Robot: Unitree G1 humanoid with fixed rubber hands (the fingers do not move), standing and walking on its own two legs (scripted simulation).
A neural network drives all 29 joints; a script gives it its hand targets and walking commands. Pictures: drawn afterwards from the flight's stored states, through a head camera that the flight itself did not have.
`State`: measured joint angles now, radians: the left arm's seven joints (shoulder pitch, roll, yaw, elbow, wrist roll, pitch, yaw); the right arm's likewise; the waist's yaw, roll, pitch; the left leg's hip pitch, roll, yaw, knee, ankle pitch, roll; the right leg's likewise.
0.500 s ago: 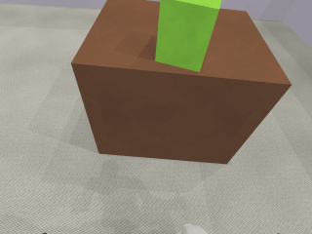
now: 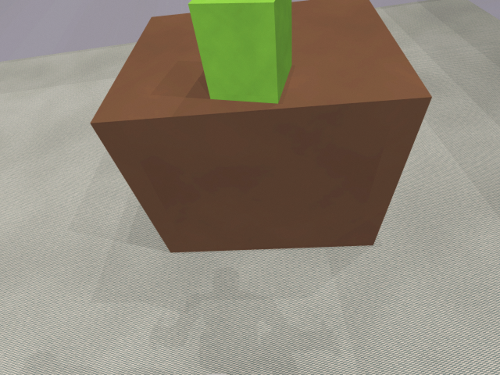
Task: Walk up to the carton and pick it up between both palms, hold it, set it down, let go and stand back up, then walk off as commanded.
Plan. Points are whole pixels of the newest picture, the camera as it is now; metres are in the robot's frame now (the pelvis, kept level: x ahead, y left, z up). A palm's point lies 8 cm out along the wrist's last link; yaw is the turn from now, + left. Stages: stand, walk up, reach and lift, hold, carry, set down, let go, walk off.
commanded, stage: walk off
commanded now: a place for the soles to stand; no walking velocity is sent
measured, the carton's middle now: (248, 39) +0.90 +0.04 +0.11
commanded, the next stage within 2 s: stand in 0.22 s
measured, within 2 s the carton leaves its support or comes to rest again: neither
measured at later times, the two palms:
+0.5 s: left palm out of the picture +0.06 +0.37 -0.10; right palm out of the picture +0.03 -0.28 -0.09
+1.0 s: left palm out of the picture +0.08 +0.39 -0.09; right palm out of the picture +0.07 -0.26 -0.11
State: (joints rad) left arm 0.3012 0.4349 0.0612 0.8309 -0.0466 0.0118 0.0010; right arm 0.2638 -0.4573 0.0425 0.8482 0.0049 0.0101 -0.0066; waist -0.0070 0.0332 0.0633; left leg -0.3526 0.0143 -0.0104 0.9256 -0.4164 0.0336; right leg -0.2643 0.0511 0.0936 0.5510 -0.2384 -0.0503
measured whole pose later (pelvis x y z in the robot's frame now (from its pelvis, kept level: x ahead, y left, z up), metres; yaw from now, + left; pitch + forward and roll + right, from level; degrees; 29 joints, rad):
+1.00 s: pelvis +0.02 +0.06 +0.00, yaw +0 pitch +0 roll +0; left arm 0.30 0.43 0.06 0.83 -0.05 0.00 -0.01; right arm 0.27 -0.45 0.04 0.87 0.01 -0.03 0.01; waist -0.01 0.03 0.06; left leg -0.29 0.01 0.01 0.57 -0.35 0.03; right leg -0.11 0.03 0.06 0.51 -0.37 -0.03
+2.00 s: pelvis -0.03 +0.04 +0.00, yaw +2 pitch -2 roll +1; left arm 0.22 0.43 0.04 0.83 -0.05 0.01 -0.02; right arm 0.26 -0.42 0.04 0.88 0.01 -0.03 0.01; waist -0.01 -0.01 0.06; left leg -0.21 -0.01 -0.02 0.52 -0.31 0.00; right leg -0.32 0.01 0.07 0.53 -0.18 0.00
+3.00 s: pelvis -0.01 +0.05 +0.00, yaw +2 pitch +0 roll +1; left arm 0.12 0.43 -0.03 0.85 -0.05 -0.01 -0.02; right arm 0.26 -0.42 0.04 0.90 -0.01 -0.03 0.01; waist -0.01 -0.02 0.02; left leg -0.19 -0.01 -0.02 0.46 -0.27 0.00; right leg -0.31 0.00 0.07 0.48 -0.18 0.01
